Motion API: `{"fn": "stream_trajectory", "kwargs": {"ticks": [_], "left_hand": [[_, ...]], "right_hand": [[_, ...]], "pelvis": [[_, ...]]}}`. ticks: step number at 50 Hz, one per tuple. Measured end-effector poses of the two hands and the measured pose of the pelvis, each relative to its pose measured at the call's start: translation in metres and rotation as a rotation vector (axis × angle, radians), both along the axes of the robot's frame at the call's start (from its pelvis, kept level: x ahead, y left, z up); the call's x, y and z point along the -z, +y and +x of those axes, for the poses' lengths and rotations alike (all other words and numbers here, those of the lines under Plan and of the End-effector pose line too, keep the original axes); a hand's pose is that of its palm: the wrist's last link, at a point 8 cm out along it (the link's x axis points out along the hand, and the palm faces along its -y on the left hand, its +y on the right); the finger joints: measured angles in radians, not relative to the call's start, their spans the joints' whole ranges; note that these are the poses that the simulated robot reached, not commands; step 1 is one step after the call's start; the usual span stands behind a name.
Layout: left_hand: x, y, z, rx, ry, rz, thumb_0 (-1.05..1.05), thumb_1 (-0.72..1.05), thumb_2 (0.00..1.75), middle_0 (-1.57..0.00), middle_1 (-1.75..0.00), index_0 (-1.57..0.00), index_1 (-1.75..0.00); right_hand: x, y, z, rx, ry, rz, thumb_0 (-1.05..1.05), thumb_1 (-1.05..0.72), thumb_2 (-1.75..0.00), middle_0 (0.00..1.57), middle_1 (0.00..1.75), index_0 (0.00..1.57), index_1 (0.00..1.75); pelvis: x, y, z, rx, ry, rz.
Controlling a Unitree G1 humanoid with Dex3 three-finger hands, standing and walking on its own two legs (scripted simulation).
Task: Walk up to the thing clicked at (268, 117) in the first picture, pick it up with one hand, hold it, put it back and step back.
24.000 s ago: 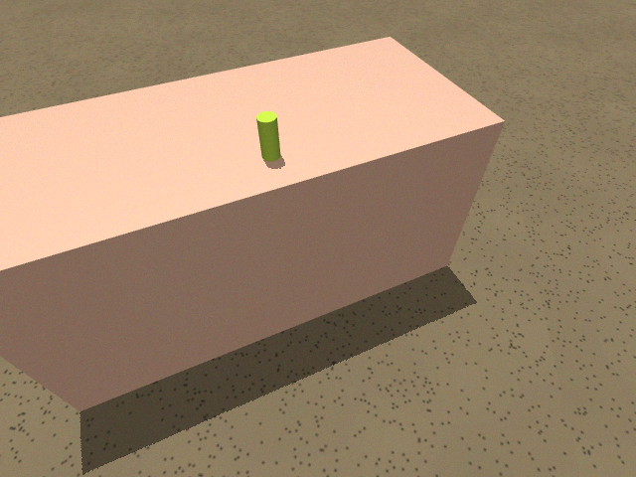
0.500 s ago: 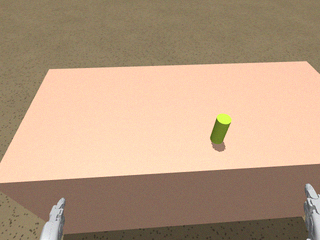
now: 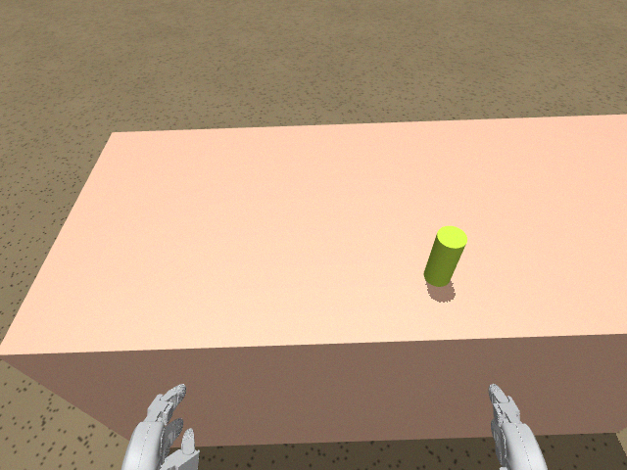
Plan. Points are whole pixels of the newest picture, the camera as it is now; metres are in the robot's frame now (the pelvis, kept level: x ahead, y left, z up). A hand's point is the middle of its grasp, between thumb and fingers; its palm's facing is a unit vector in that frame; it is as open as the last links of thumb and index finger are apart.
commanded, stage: home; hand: right
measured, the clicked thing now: (444, 257) +0.47 -0.19 -0.06
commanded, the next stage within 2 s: none
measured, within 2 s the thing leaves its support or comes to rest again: neither
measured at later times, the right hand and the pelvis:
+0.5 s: hand out of the picture +0.10 -0.26 -0.14, palm faces -0.04 +0.92 -0.39, open 17.5 cm; pelvis +0.01 -0.01 +0.00, yaw +0 degrees
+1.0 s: hand out of the picture +0.05 -0.25 -0.14, palm faces -0.06 +0.93 -0.36, open 17.3 cm; pelvis -0.01 +0.00 +0.02, yaw +1 degrees
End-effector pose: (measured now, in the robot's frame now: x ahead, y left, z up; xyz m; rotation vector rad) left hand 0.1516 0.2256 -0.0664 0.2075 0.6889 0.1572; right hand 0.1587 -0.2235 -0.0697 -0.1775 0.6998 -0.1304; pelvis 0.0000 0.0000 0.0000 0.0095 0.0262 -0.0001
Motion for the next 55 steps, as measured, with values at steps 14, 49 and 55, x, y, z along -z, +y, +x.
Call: {"fn": "stream_trajectory", "kwargs": {"ticks": [14, 49, 55], "left_hand": [[0.034, 0.016, -0.011, 0.057, 0.243, 0.044, 0.0, 0.9, 0.9, -0.21, -0.3, -0.2, -0.29], [0.045, 0.072, -0.125, -0.081, 0.603, 0.072, 0.0, 0.9, 0.9, -0.2, -0.3, -0.2, -0.29], [0.045, 0.073, -0.124, -0.085, 0.602, 0.075, 0.0, 0.9, 0.9, -0.2, -0.3, -0.2, -0.29]], "right_hand": [[0.017, -0.027, -0.01, -0.053, 0.152, -0.09, -0.01, 0.56, -0.04, 0.05, 0.04, 0.05, 0.05], [0.031, -0.074, -0.112, 0.045, 0.55, -0.156, 0.0, 0.5, -0.07, 0.06, 0.05, 0.06, 0.06], [0.03, -0.073, -0.109, 0.047, 0.546, -0.156, 0.0, 0.49, -0.08, 0.06, 0.06, 0.06, 0.06]], "pelvis": [[0.002, -0.006, 0.014, 0.001, -0.001, -0.006], [-0.015, 0.0, -0.008, -0.013, -0.081, -0.02], [-0.016, 0.001, -0.008, -0.013, -0.081, -0.021]]}}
